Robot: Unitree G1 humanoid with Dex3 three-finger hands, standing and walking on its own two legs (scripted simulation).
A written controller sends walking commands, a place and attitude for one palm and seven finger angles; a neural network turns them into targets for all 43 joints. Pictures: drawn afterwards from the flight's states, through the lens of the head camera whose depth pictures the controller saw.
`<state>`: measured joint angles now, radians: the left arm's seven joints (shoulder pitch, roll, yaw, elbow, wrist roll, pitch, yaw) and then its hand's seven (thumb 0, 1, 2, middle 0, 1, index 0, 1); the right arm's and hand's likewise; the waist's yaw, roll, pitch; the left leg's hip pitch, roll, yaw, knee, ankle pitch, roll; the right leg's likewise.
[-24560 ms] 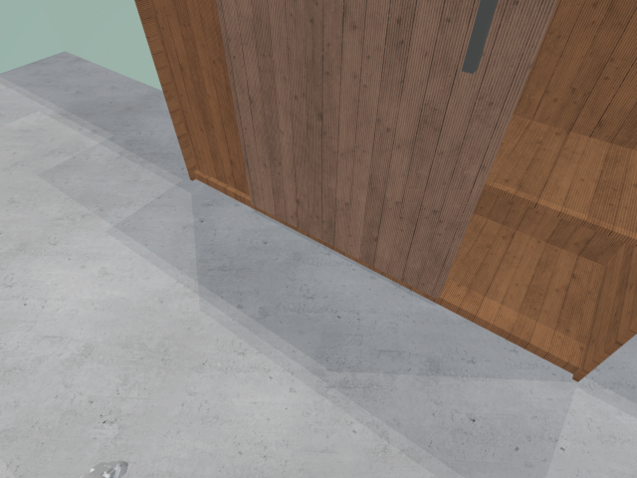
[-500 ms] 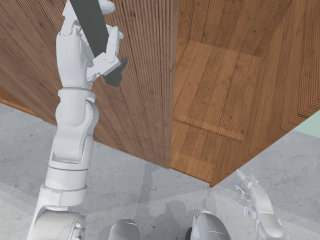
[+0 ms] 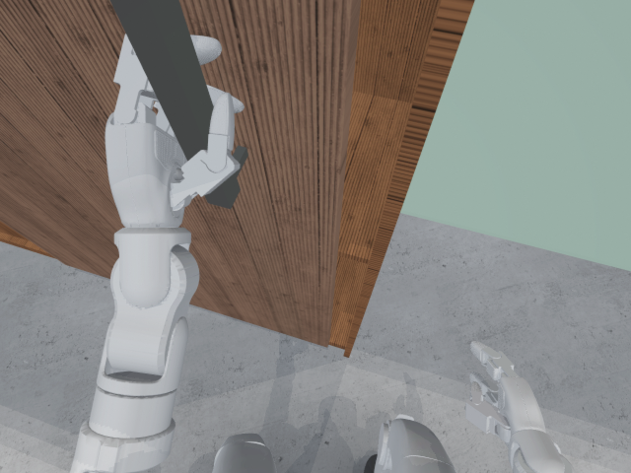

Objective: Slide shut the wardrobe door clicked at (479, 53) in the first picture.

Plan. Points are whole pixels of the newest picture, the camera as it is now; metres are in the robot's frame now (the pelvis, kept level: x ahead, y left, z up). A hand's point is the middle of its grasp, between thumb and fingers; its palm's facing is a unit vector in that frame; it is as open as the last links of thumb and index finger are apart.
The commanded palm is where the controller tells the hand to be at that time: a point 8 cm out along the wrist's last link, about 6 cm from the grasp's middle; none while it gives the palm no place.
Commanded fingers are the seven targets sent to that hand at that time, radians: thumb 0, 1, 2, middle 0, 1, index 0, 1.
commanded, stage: step sideways, sliding the door along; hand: left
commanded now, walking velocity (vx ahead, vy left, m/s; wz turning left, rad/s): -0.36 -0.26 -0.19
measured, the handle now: (188, 47) +0.37 +0.17 +0.28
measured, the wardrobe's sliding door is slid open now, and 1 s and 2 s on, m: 0.05 0.00 0.00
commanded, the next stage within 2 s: stop walking and hold the door there in 0.36 s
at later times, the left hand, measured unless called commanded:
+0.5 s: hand (284, 161) +0.34 +0.10 +0.21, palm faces +0.50 -0.86 -0.10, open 6.7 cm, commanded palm +0.29 +0.13 +0.19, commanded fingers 0.00 0.90 0.90 -0.45 -1.40 -0.45 -1.40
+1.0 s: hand (279, 165) +0.33 +0.10 +0.21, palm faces +0.54 -0.81 -0.24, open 6.4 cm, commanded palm +0.28 +0.14 +0.19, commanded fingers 0.00 0.90 0.90 -0.45 -1.40 -0.45 -1.40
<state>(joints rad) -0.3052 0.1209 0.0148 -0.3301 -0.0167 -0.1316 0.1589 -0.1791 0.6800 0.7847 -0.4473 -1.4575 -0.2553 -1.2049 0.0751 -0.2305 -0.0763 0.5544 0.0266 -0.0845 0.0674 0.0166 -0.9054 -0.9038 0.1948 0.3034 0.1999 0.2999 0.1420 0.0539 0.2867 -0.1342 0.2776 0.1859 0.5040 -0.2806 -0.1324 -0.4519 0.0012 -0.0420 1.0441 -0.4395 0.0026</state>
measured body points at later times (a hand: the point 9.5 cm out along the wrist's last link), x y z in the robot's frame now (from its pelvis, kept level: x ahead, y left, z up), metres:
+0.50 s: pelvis -0.04 -0.17 -0.01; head +0.04 -0.16 +0.43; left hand +0.30 +0.14 +0.22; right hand +0.14 -0.40 -0.11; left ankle -0.05 +0.07 -0.73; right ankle -0.02 -0.29 -0.71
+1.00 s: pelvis -0.07 -0.20 +0.00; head -0.11 -0.21 +0.45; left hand +0.29 +0.14 +0.23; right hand -0.04 -0.52 -0.09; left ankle -0.01 -0.10 -0.73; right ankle -0.03 -0.31 -0.73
